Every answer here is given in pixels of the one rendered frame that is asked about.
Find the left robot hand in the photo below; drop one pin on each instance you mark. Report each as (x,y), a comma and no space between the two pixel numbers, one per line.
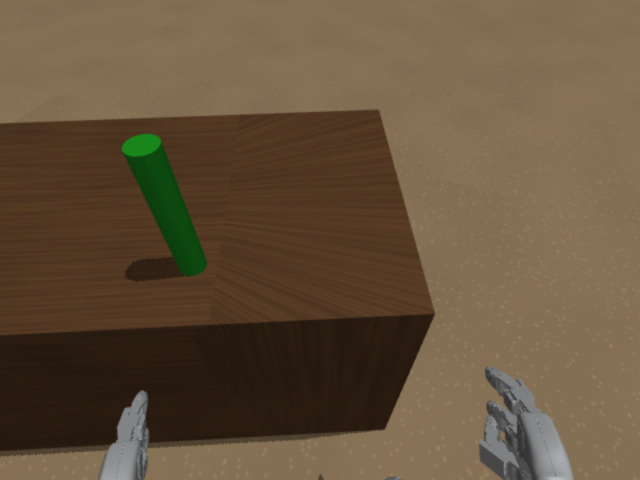
(127,458)

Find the right robot hand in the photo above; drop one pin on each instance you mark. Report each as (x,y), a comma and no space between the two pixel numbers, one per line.
(534,450)

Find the can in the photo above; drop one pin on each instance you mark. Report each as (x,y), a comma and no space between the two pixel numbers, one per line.
(148,161)

